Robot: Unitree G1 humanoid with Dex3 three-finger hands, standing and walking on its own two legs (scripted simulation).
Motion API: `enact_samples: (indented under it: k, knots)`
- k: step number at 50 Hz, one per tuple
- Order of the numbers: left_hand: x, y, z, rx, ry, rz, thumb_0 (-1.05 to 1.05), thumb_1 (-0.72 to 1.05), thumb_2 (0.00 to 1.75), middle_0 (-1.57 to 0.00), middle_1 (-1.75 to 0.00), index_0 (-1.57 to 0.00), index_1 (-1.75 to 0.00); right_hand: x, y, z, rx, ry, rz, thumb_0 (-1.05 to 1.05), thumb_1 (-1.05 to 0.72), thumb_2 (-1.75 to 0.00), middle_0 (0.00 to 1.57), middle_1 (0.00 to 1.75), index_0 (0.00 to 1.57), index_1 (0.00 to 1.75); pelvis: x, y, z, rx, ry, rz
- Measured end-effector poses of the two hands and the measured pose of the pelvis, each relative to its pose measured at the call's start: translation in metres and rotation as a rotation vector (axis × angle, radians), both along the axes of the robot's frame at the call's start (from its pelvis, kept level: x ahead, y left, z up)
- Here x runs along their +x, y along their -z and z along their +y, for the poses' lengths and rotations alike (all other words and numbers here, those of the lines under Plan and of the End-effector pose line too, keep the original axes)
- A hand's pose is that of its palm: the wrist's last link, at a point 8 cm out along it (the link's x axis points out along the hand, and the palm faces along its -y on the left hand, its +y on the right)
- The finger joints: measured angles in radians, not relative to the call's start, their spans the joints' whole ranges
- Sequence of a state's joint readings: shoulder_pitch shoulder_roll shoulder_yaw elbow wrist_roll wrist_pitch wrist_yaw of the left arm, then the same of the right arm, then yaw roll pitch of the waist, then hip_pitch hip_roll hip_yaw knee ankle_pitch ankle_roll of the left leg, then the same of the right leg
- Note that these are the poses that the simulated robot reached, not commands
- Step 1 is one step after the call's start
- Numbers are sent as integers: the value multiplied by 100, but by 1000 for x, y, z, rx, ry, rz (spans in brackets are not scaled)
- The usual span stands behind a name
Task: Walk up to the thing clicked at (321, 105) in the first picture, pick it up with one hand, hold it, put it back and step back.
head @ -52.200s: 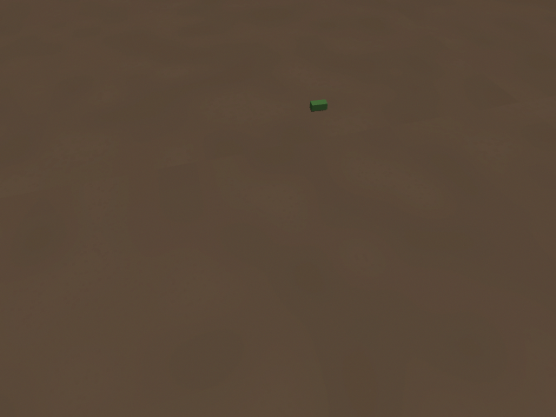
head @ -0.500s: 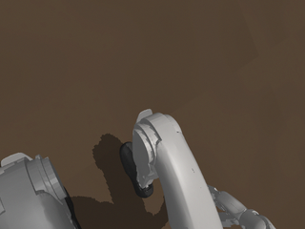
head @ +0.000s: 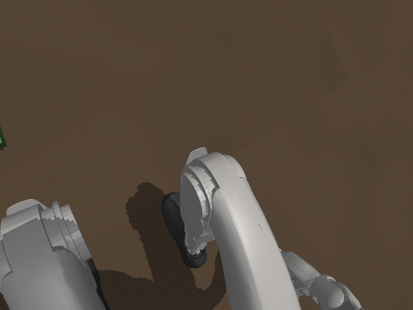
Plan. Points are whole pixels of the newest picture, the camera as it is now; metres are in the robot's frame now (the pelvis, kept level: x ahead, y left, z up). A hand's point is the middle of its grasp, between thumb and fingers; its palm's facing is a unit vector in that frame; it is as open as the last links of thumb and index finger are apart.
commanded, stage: close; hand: left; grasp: from above
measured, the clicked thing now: out of the picture +0.44 +0.29 -0.29
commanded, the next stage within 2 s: settle in 0.20 s
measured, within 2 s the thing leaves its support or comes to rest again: leaves its support in 0.52 s
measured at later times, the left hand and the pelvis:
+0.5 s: hand out of the picture +0.42 +0.33 -0.26, palm faces -0.47 -0.19 -0.86, open 8.0 cm; pelvis +0.00 +0.00 +0.00, yaw +1 degrees
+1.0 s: hand out of the picture +0.42 +0.34 -0.17, palm faces -0.44 -0.13 -0.89, open 7.8 cm; pelvis +0.01 -0.01 +0.01, yaw +4 degrees
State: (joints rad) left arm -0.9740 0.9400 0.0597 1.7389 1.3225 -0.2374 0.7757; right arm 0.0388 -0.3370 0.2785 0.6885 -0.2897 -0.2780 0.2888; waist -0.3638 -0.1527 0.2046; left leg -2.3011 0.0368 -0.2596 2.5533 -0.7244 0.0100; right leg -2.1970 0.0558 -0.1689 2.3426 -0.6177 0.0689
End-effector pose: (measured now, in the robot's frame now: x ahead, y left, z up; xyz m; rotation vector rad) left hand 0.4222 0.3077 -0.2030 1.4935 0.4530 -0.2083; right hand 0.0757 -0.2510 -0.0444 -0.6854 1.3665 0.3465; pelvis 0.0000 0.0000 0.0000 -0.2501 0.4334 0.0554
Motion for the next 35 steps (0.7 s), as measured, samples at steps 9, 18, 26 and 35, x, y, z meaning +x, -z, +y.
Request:
enact_samples:
  k: [9,18,26,35]
  knots:
    - [13,2,15,-8,-210,13,0,31,35,-70,-55,-76,-50,-10,-18,-13,-28,26,27,0,-89,-90,20,30,20,29,4,-1,-1,-3,0,33]
    - [19,-3,21,-28,-182,80,3,37,27,-77,-54,-78,-44,-24,-6,-9,-13,69,61,0,-90,-90,20,30,20,29,5,2,-1,-3,-5,28]
    - [6,-5,25,-59,-145,89,4,38,28,-83,-53,-77,-41,-23,6,4,23,60,74,0,-91,-90,20,30,20,30,4,2,-2,5,-8,23]
    - [10,-28,31,-41,-103,-20,5,37,27,-89,-50,-80,-39,-11,7,-3,-1,86,24,0,-91,-90,21,30,20,30,8,4,-3,12,-12,41]
